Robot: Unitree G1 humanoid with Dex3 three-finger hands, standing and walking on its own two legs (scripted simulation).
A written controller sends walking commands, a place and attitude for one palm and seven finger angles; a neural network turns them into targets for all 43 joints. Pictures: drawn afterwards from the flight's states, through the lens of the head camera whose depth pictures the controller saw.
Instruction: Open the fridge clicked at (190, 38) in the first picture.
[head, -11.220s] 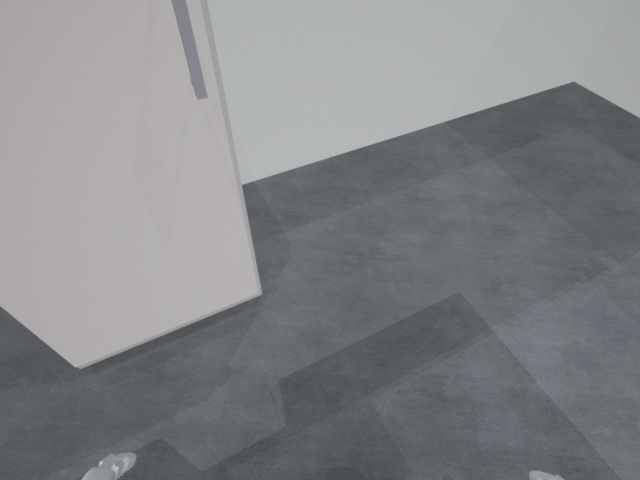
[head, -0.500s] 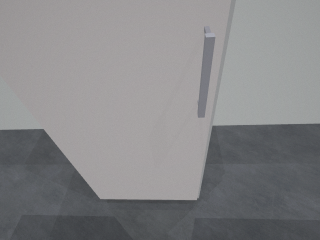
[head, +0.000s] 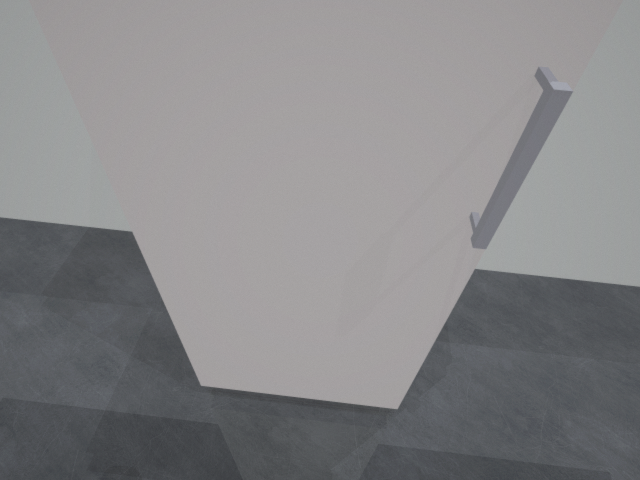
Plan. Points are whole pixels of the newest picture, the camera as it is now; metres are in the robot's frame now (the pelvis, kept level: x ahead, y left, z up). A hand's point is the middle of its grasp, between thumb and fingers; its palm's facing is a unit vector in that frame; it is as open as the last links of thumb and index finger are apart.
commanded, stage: come to a stop and stand still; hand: right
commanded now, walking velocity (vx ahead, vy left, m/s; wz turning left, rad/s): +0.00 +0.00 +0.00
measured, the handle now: (507, 169) +0.44 -0.17 +0.21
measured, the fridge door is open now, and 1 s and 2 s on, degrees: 0 0 0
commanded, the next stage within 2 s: look again from close up in 0.28 s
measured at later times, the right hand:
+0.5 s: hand out of the picture -0.03 -0.16 -0.17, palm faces +0.04 +0.98 -0.18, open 7.4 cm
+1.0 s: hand out of the picture -0.01 -0.24 -0.17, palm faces +0.00 +0.97 -0.23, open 7.4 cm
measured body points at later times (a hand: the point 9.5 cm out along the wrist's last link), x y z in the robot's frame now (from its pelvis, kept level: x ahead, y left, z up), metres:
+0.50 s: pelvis +0.00 +0.00 +0.00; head +0.02 +0.01 +0.45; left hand +0.01 +0.23 -0.16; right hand -0.03 -0.21 -0.16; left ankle -0.01 +0.11 -0.74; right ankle -0.02 -0.13 -0.74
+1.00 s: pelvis -0.04 -0.05 +0.00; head -0.05 -0.05 +0.45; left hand -0.02 +0.18 -0.16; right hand -0.01 -0.29 -0.15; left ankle -0.01 +0.11 -0.74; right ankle -0.02 -0.13 -0.74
